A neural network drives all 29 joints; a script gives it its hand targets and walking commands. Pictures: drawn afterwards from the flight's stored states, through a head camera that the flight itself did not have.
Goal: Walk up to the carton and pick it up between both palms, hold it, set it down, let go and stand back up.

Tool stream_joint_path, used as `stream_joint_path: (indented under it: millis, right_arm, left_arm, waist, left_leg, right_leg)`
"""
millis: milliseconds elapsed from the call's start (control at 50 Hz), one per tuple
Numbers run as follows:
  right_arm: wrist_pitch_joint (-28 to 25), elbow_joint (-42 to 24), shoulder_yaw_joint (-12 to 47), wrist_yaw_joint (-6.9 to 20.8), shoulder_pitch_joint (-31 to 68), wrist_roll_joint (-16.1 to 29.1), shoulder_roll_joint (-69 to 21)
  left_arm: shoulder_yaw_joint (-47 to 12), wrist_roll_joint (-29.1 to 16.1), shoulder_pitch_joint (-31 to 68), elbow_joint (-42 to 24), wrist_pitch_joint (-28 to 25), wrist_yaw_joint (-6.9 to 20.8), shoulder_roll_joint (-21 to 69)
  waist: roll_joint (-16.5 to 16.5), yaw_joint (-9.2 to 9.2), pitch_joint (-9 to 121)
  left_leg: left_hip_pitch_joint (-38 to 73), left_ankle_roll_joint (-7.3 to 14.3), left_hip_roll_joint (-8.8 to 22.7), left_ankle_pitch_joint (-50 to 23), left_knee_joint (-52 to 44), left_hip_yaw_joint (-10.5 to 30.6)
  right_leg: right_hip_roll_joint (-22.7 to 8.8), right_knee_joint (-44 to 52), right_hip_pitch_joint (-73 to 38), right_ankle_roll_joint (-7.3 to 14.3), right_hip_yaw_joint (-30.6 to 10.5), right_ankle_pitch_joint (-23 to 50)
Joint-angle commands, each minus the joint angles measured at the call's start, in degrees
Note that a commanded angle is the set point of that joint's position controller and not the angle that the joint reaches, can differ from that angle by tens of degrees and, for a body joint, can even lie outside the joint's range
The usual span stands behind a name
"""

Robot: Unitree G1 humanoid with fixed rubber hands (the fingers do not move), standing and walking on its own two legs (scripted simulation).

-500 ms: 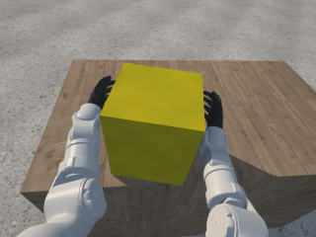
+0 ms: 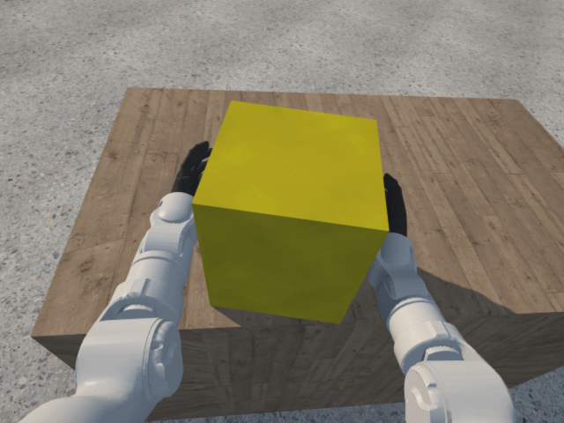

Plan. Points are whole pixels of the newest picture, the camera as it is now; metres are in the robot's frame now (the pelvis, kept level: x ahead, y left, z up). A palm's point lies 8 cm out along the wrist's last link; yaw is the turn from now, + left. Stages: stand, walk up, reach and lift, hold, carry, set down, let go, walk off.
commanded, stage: set down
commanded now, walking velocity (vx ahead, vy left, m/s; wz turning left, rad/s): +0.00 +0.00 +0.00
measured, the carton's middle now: (288, 218) +0.40 -0.03 +0.07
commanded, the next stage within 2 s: none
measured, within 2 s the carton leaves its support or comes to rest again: neither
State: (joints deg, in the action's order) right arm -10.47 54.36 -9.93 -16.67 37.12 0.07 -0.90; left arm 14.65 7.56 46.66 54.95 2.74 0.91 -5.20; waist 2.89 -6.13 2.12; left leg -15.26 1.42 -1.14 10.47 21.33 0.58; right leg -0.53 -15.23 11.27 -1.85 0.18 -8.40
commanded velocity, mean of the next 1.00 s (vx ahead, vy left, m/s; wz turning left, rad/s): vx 0.00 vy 0.00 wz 0.00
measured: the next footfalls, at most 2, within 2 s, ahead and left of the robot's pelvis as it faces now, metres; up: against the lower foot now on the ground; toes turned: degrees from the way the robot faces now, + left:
none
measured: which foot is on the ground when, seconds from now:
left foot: down 0.00-1.00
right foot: down 0.00-1.00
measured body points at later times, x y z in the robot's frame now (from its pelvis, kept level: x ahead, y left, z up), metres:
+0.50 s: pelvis -0.05 +0.00 +0.00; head -0.05 +0.04 +0.45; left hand +0.38 +0.16 +0.10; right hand +0.31 -0.18 +0.08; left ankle +0.00 +0.09 -0.75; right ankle -0.01 -0.14 -0.75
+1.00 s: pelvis -0.06 +0.00 +0.00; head -0.08 +0.03 +0.44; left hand +0.32 +0.19 +0.08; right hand +0.25 -0.19 +0.08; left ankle +0.00 +0.09 -0.75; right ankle -0.01 -0.14 -0.75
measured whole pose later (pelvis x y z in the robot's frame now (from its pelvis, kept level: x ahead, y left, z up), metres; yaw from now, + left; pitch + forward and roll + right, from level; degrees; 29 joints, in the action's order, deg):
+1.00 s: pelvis -0.06 +0.00 +0.00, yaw +0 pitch -2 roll -1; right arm 11.2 19.3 -2.0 -19.1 14.6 9.2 0.1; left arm 6.1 -6.2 22.3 26.3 16.1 4.1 -15.1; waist 2.9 -6.1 1.8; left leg -14.0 1.4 -1.1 7.8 23.5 0.6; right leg -0.5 -18.8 10.7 -1.7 0.2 -6.4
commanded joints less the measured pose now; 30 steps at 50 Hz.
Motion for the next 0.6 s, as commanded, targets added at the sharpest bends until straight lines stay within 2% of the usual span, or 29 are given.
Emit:
stream_joint_path:
  millis: [0, 20, 60, 80, 100, 120, 160, 200, 220, 240, 260, 280, 300, 320, 340, 360, 380, 400, 420, 440, 460, 500, 520, 540, 560, 580]
  right_arm:
    - [-1.53, -9.91, 5.27, -1.97, 16.8, 10.16, 5.44]
    - [-1.44, -10.59, 5.45, -2.24, 17.88, 11.03, 5.83]
    - [-1.19, -10.69, 5.73, -2.26, 13.67, 12.03, 6.93]
    - [-0.91, -11.72, 4.68, -2.65, 15.61, 11.56, 7.6]
    - [-0.2, -12.45, 4.32, -2.74, 16.28, 11.19, 7.39]
    - [-0.41, -15.15, 5.24, -2.71, 14.07, 12.21, 7.72]
    - [0.67, -14.41, 5.36, -2.82, 15.11, 12.43, 8.03]
    - [1.08, -18.0, 6.01, -2.96, 11.77, 12.11, 7.92]
    - [2.1, -16.66, 5.1, -2.75, 15.94, 11.73, 8.66]
    - [2.48, -19.41, 5.81, -2.77, 12.69, 12.72, 8.52]
    - [3.28, -20.01, 4.9, -2.53, 18.57, 12.47, 8.46]
    - [3.79, -19.26, 6.48, -2.6, 12.54, 13.1, 7.95]
    - [4.59, -19.46, 7.02, -2.43, 12.21, 13.96, 7.74]
    - [4.55, -22.87, 7.9, -2.47, 8.95, 14.09, 7.17]
    - [5.41, -20.79, 6.95, -2.73, 10.72, 13.82, 7.27]
    - [6.55, -20.58, 6.76, -2.77, 13.84, 14.06, 7.99]
    - [7.11, -21.59, 7.12, -2.55, 10.87, 13.77, 7.19]
    - [8.03, -23.63, 6.04, -2.6, 16.05, 13.08, 8.04]
    - [8.39, -24.53, 6.89, -2.66, 10.56, 13.46, 7.73]
    - [9.5, -22.5, 6.13, -2.64, 16.14, 13.03, 7.51]
    - [9.58, -23.98, 5.65, -2.59, 12.29, 13.36, 7.28]
    - [10.7, -25.47, 7.63, -2.6, 11.25, 14.68, 6.07]
    - [11.26, -26.44, 7.13, -2.92, 10.8, 13.97, 6.9]
    - [11.15, -27.27, 8.68, -2.99, 2.81, 14.79, 5.86]
    - [11.86, -26.93, 5.81, -2.88, 12.08, 13.25, 7.13]
    - [13.04, -27.12, 6.34, -3.05, 13.71, 13.34, 7.37]
  left_arm:
    - [-9.08, -5.69, 23.58, -10.1, -0.03, -0.5, -11.73]
    - [-9.99, -6.1, 25.03, -12.75, 0.25, -0.65, -11.89]
    - [-10.2, -4.9, 20.17, -15.18, 2.41, -0.46, -10.64]
    - [-10.07, -5.73, 22.04, -14.45, 2.57, -0.14, -11.5]
    - [-9.63, -5.81, 22.77, -14.48, 2.52, 0.0, -12.47]
    - [-10.7, -6.97, 20.43, -17.9, 2.74, 0.05, -12.39]
    - [-10.78, -6.79, 21.69, -15.47, 3.03, 0.21, -13.25]
    - [-10.49, -7.37, 18.01, -19.47, 3.75, 0.47, -14.04]
    - [-9.89, -7.38, 22.1, -16.28, 3.59, 0.22, -15.04]
    - [-10.55, -8.19, 18.73, -19.63, 3.57, 0.12, -15.9]
    - [-12.48, -9.92, 24.67, -18.56, 3.5, -0.03, -15.6]
    - [-12.21, -9.63, 18.77, -15.48, 3.9, 0.23, -15.55]
    - [-12.71, -10.21, 18.36, -16.92, 4.07, 0.34, -15.55]
    - [-12.16, -10.41, 15.04, -20.67, 4.54, 0.32, -15.3]
    - [-11.89, -9.91, 17.72, -19.7, 4.25, 0.47, -16.47]
    - [-12.83, -11.53, 20.33, -17.13, 4.19, 0.51, -17.71]
    - [-12.43, -11.62, 17.28, -17.6, 4.06, 0.47, -17.54]
    - [-13.16, -13.49, 21.64, -16.34, 4.18, 0.61, -18.98]
    - [-12.87, -13.07, 15.84, -18.28, 4.66, 0.67, -18.78]
    - [-13.54, -14.12, 22.08, -15.04, 3.92, 0.55, -20.08]
    - [-14.27, -14.4, 18.65, -17.99, 4.0, 0.42, -19.52]
    - [-14.94, -15.4, 16.57, -16.73, 4.49, 0.98, -19.43]
    - [-13.95, -15.1, 16.39, -17.88, 4.85, 1.06, -20.44]
    - [-13.84, -14.62, 7.64, -20.44, 5.71, 1.79, -18.6]
    - [-13.09, -14.83, 18.23, -20.7, 5.04, 1.17, -20.63]
    - [-13.8, -15.82, 18.7, -17.44, 5.4, 1.37, -21.9]
  waist:
    - [-9.95, -0.74, 32.19]
    - [-11.49, -1.24, 33.39]
    - [-13.24, -1.45, 31.51]
    - [-12.46, -1.9, 31.22]
    - [-11.49, -1.56, 30.12]
    - [-11.79, -2.19, 31.6]
    - [-11.18, -1.72, 27.14]
    - [-10.56, -1.56, 28.23]
    - [-10.01, -0.93, 27.02]
    - [-10.61, -0.97, 27.25]
    - [-10.65, -1.92, 27.93]
    - [-9.39, -1.18, 23.99]
    - [-10.36, -0.51, 22.42]
    - [-9.22, -0.29, 24.06]
    - [-10.56, -0.79, 23.34]
    - [-10.11, -1.15, 22.68]
    - [-8.67, -0.28, 21.01]
    - [-8.07, -0.84, 21.74]
    - [-7.83, 0.0, 20.49]
    - [-8.14, -0.21, 19.64]
    - [-9.13, -0.53, 19.18]
    - [-9.32, 0.68, 17.81]
    - [-8.37, 0.47, 18.53]
    - [-8.33, 0.97, 16.85]
    - [-10.08, 1.5, 18.22]
    - [-8.64, 0.7, 16.74]
  left_leg:
    - [20.37, -5.6, 1.94, -35.22, 7.83, -4.32]
    - [21.08, -6.2, 2.22, -36.12, 8.06, -3.65]
    - [23.79, -6.88, 2.44, -38.14, 7.97, -2.92]
    - [22.73, -6.91, 2.13, -34.7, 7.54, -3.35]
    - [20.17, -6.29, 1.95, -30.84, 6.91, -3.58]
    - [21.69, -6.24, 1.89, -32.22, 7.01, -3.03]
    - [19.44, -5.92, 1.8, -27.23, 6.36, -3.2]
    - [21.44, -5.55, 1.84, -27.93, 6.09, -2.75]
    - [18.34, -5.07, 1.56, -21.96, 5.18, -3.36]
    - [19.17, -4.99, 1.72, -21.76, 4.86, -3.15]
    - [16.73, -4.72, 1.7, -17.97, 4.73, -2.75]
    - [16.13, -4.31, 1.58, -15.54, 4.13, -2.98]
    - [16.18, -4.2, 1.49, -13.54, 3.2, -3.04]
    - [17.36, -3.81, 1.68, -14.75, 2.81, -2.95]
    - [16.28, -3.91, 1.48, -12.35, 2.84, -2.8]
    - [14.41, -3.69, 1.43, -9.29, 2.59, -3.23]
    - [14.7, -3.33, 1.49, -7.34, 1.6, -3.21]
    - [11.98, -2.53, 1.55, -3.91, 1.59, -3.26]
    - [13.24, -2.67, 1.44, -4.44, 0.82, -3.35]
    - [10.08, -2.39, 1.59, 0.91, 0.18, -3.51]
    - [10.87, -2.65, 2.08, 0.32, -0.12, -2.89]
    - [10.64, -2.29, 2.09, 1.29, -0.45, -3.23]
    - [11.15, -2.26, 1.93, 1.53, -0.36, -3.41]
    - [13.41, -2.22, 2.12, -0.5, -1.22, -3.01]
    - [11.06, -2.73, 2.17, 2.82, -0.83, -3.27]
    - [9.6, -1.92, 2.22, 4.71, -0.96, -3.35]
  right_leg:
    - [4.58, -3.48, -0.21, -0.93, 4.61, 30.79]
    - [4.73, -3.38, 0.72, -0.53, 4.93, 29.88]
    - [5.06, -2.73, 1.43, -0.01, 5.26, 29.67]
    - [5.03, -2.23, 1.45, -0.3, 5.45, 27.53]
    - [4.62, -2.31, 0.3, -0.48, 4.96, 25.93]
    - [4.75, -2.71, -0.63, -0.57, 5.24, 28.08]
    - [4.42, -2.52, 0.6, -0.51, 5.11, 23.8]
    - [4.72, -2.5, -1.31, -0.58, 5.24, 25.5]
    - [4.56, -2.26, 0.04, -0.45, 5.34, 20.27]
    - [4.4, -2.46, -1.45, -0.21, 5.11, 21.19]
    - [4.49, -2.8, 0.72, -0.01, 5.47, 17.94]
    - [4.06, -2.02, -0.39, 0.21, 5.13, 17.0]
    - [3.74, -2.06, -1.32, 0.36, 4.84, 15.68]
    - [4.05, -2.33, -2.42, 0.44, 5.01, 17.72]
    - [3.97, -2.22, -1.38, 0.33, 4.97, 15.5]
    - [3.67, -2.44, -0.59, 0.63, 5.0, 12.74]
    - [3.53, -1.98, -1.02, 0.63, 5.02, 10.82]
    - [3.13, -2.39, -0.45, 0.44, 4.64, 8.65]
    - [3.12, -2.05, -2.75, 0.77, 4.54, 9.8]
    - [2.98, -2.33, -0.64, 0.68, 4.65, 4.33]
    - [3.3, -2.53, -0.95, 0.91, 4.92, 5.63]
    - [2.94, -2.57, -1.69, 1.16, 4.46, 4.76]
    - [3.01, -2.46, -2.13, 0.97, 4.46, 4.21]
    - [3.17, -2.12, -4.61, 1.13, 4.21, 6.74]
    - [3.1, -2.27, -1.2, 1.49, 4.26, 2.09]
    - [2.99, -2.52, -0.56, 1.2, 4.35, 0.21]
